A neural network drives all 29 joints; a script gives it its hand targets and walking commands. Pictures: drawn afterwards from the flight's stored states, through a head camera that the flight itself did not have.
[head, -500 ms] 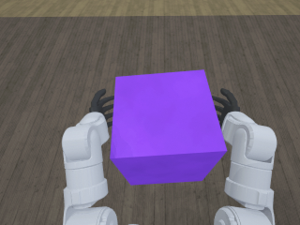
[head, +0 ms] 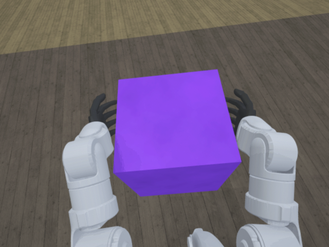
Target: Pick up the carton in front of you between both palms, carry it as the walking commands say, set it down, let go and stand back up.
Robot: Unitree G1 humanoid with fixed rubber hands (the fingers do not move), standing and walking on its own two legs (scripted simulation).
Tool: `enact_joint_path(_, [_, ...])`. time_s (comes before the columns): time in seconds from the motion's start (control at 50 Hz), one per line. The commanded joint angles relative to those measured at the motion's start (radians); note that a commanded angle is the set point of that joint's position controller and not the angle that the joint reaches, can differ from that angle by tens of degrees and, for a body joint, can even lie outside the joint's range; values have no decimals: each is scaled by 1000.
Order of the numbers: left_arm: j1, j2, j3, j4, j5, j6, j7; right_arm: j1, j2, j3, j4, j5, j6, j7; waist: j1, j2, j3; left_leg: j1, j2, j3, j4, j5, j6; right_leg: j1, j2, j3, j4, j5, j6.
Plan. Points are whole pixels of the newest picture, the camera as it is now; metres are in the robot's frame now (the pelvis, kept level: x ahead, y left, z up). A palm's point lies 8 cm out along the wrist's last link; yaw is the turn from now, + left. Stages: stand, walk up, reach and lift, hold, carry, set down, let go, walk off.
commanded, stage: carry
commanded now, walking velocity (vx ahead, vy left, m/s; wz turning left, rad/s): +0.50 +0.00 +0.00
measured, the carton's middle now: (173, 141) +0.36 -0.04 +0.07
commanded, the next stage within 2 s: none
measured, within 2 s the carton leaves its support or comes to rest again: neither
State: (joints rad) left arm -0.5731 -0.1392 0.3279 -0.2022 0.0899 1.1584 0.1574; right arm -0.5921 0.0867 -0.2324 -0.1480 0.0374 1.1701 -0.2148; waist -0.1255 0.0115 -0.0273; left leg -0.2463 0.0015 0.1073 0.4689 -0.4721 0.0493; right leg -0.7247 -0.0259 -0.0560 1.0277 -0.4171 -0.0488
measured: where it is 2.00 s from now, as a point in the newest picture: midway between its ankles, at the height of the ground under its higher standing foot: (153, 91)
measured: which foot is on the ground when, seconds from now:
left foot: down 0.00-0.10, up 0.12-0.44, down 0.46-0.84, up 0.86-1.00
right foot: up 0.00-0.06, down 0.08-0.48, up 0.50-0.80, down 0.82-1.00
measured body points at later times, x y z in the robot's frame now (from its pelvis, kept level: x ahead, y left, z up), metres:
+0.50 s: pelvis +0.33 -0.01 +0.03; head +0.34 -0.01 +0.48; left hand +0.70 +0.14 +0.18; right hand +0.68 -0.16 +0.18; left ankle +0.42 +0.08 -0.67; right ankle +0.19 -0.11 -0.66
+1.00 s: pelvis +0.64 -0.05 +0.10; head +0.66 -0.05 +0.55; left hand +0.97 +0.15 +0.23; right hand +1.01 -0.15 +0.23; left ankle +0.60 +0.06 -0.52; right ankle +0.65 -0.12 -0.63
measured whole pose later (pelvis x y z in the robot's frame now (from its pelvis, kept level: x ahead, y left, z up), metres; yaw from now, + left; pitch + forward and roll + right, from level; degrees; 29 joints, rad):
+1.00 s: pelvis +0.64 -0.05 +0.10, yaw +1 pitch +4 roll +0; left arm -0.60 -0.09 0.28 -0.10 0.00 1.21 0.20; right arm -0.61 0.14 -0.34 -0.13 -0.06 1.21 -0.17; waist 0.12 0.00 -0.04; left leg -0.64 0.00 0.03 1.32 -0.46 0.05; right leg -0.37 0.02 -0.12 0.57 -0.43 -0.05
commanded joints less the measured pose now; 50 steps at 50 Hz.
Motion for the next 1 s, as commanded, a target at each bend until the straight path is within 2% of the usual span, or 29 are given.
enact_joint_path(0.0, [-523, -604, -590, 3, -163, 14, 4, -652, 763, 648, -102, 290, -8, 100, 82, 144, -365, 188, 221, -173, -139, 377, 135, 179, 21, -82, -275, 44, 7])
enact_joint_path(0.04, [-513, -594, -599, 22, -181, 32, 1, -606, 724, 609, -68, 245, 11, 88, 158, 136, -403, 98, 199, -74, 19, 610, 87, 458, 108, -207, -386, 112, -5])
enact_joint_path(0.06, [-512, -585, -600, 44, -195, 40, 0, -571, 702, 589, -51, 218, 21, 80, 194, 53, -466, 9, 148, 4, 215, 731, 42, 696, 129, -186, -425, 110, -41])
enact_joint_path(0.08, [-477, -573, -597, 63, -204, 46, 0, -581, 666, 565, -56, 192, 32, 71, 254, -65, -534, -172, 92, 33, 491, 548, -10, 905, -39, 133, -508, -91, -98])
enact_joint_path(0.1, [-509, -579, -605, 58, -214, 47, 4, -564, 659, 532, -57, 168, 40, 65, 220, -349, -562, -442, -53, -16, 724, 32, -48, 1027, -277, 699, -678, -27, -252])
enact_joint_path(0.12, [-550, -622, -632, 44, -250, 53, -5, -588, 655, 508, -48, 139, 42, 58, 218, -247, -500, -559, -58, -122, 915, -80, -32, 1011, -310, 789, -703, 125, -294])
enact_joint_path(0.16, [-687, -720, -714, -21, -350, 46, -32, -559, 679, 450, -21, 72, 39, 49, 219, -11, -448, -632, 3, -141, 1009, -35, -7, 939, -284, 577, -580, 427, -271])
enact_joint_path(0.18, [-746, -768, -746, -49, -395, 36, -46, -546, 693, 433, -8, 46, 32, 47, 209, 24, -436, -623, 22, -142, 956, 0, 0, 894, -263, 507, -581, 427, -231])
enact_joint_path(0.24, [-831, -809, -780, -78, -466, 7, -69, -560, 701, 434, -20, 2, 3, 39, 187, -61, -427, -588, 29, -108, 827, 17, 8, 843, -244, 396, -639, 258, -183])
enact_joint_path(0.34, [-707, -741, -729, 14, -431, 14, -55, -529, 640, 463, -28, -4, 3, 25, 195, -107, -364, -481, 35, -35, 434, 69, -2, 763, -218, 203, -698, 319, -173])
enact_joint_path(0.38, [-654, -718, -696, 65, -392, 26, -50, -526, 638, 477, -17, 9, 18, 30, 170, -160, -350, -312, -22, 72, 295, 79, 9, 689, -193, 111, -688, 433, -133])
enact_joint_path(0.42, [-615, -710, -669, 99, -354, 38, -47, -527, 660, 494, 10, 35, 27, 40, 76, -155, -410, 25, -113, 169, 168, 145, 37, 583, -157, -13, -466, 754, -71])
enact_joint_path(0.44, [-605, -700, -657, 106, -329, 45, -44, -512, 672, 496, 31, 47, 28, 46, 13, -83, -499, 306, -88, 81, 151, 141, 69, 452, -122, -70, -260, 773, -27])
enact_joint_path(0.46, [-601, -695, -632, 85, -307, 50, -44, -524, 674, 507, 24, 58, 24, 50, -12, 195, -596, 483, 218, -510, -11, -104, 212, 218, -16, -73, 102, 456, 48])
enact_joint_path(0.48, [-630, -685, -619, 69, -287, 52, -40, -548, 710, 530, 11, 80, 23, 56, -9, 323, -542, 530, 318, -881, -190, 93, 311, -18, 131, 7, 321, -107, 56])
enact_joint_path(0.52, [-621, -693, -563, 63, -231, 40, -26, -682, 820, 630, -80, 193, 18, 83, 15, 23, -463, 460, 318, -692, -38, 398, 295, -130, 39, 112, 487, -94, 12])
enact_joint_path(0.54, [-598, -695, -545, 70, -202, 34, -21, -747, 853, 677, -116, 253, 7, 97, 28, -36, -443, 411, 298, -605, -19, 441, 246, -140, 17, 108, 451, -79, -2])
enact_joint_path(0.58, [-564, -688, -525, 76, -155, 17, -9, -821, 889, 717, -158, 329, -13, 115, 60, 5, -453, 367, 266, -483, -53, 315, 179, -105, -5, 100, 327, -34, -18])
enact_joint_path(0.66, [-568, -643, -553, 35, -140, 2, 5, -786, 842, 706, -154, 360, -24, 121, 50, 76, -401, 334, 257, -353, -111, 322, 191, -94, -26, 35, 64, -20, -2])
enact_joint_path(0.72, [-548, -603, -569, 30, -154, 21, 6, -690, 781, 653, -84, 311, -1, 107, 71, 122, -367, 188, 221, -197, -146, 355, 146, 145, 7, -52, -248, 50, 8])
enact_joint_path(0.76, [-544, -593, -579, 41, -170, 40, 0, -635, 748, 612, -36, 264, 18, 97, 130, 152, -385, 118, 212, -121, -58, 528, 107, 367, 85, -176, -344, 83, 2])
enact_joint_path(0.78, [-543, -593, -584, 59, -181, 48, -3, -609, 730, 591, -18, 240, 29, 91, 173, 101, -425, 69, 179, -40, 91, 687, 67, 548, 127, -221, -418, 121, -15])
enact_joint_path(0.8, [-525, -585, -584, 89, -194, 55, -4, -596, 702, 568, -6, 212, 38, 83, 220, 25, -503, -62, 136, 17, 314, 701, 20, 815, 92, -113, -422, 87, -58])
enact_joint_path(0.82, [-516, -568, -582, 93, -199, 57, -1, -585, 684, 540, -12, 186, 49, 75, 224, -213, -575, -298, 35, 27, 632, 416, -43, 962, -202, 458, -581, -100, -176])
enact_joint_path(0.84, [-540, -597, -594, 84, -214, 60, 0, -595, 671, 507, -10, 165, 56, 68, 226, -322, -530, -518, -94, -60, 834, -47, -47, 1015, -290, 799, -732, 99, -285])
enact_joint_path(0.88, [-677, -696, -677, 14, -311, 60, -24, -577, 697, 454, 13, 95, 51, 58, 224, -48, -464, -631, -9, -148, 1032, -43, -11, 954, -293, 624, -596, 376, -289])
enact_joint_path(0.9, [-749, -752, -716, -25, -364, 50, -39, -569, 715, 435, 18, 67, 45, 56, 212, 19, -442, -635, 17, -145, 996, -15, -1, 897, -274, 537, -577, 411, -253])
enact_joint_path(0.94, [-836, -814, -767, -66, -435, 29, -59, -558, 726, 419, 21, 20, 26, 49, 186, -13, -438, -588, 37, -136, 879, 22, 9, 834, -240, 437, -615, 264, -183])
enact_joint_path(0.98, [-855, -815, -772, -68, -464, 10, -69, -577, 715, 431, 1, 2, 6, 40, 186, -77, -419, -595, 32, -99, 816, 21, 8, 813, -239, 382, -652, 213, -186])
